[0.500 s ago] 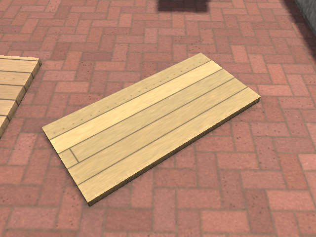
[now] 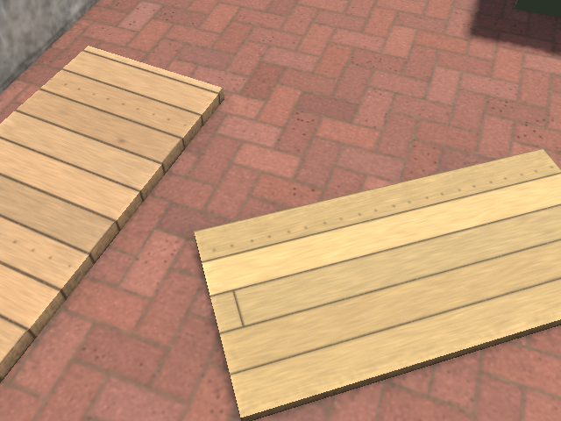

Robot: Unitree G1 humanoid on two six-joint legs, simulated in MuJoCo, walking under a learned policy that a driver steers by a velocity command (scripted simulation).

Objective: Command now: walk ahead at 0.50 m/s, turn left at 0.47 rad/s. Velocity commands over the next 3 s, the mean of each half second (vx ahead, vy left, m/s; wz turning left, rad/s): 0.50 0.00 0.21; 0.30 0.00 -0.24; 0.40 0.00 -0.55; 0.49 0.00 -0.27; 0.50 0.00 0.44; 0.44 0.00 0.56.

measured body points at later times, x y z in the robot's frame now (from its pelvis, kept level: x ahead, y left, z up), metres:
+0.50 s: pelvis +0.29 -0.05 +0.00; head +0.32 -0.06 +0.45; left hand +0.41 +0.22 -0.10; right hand +0.39 -0.32 -0.12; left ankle +0.17 +0.07 -0.62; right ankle +0.35 -0.14 -0.73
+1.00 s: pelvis +0.47 -0.03 +0.04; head +0.50 -0.03 +0.49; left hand +0.61 +0.24 -0.07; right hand +0.61 -0.29 -0.06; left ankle +0.58 +0.10 -0.69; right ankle +0.44 -0.14 -0.62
